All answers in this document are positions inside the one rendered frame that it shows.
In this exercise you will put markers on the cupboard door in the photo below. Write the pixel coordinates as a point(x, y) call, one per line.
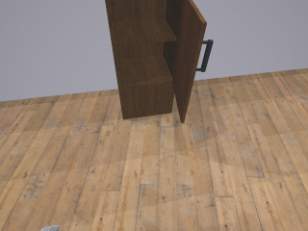
point(192, 27)

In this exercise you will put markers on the handle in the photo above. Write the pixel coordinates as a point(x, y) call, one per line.
point(209, 44)

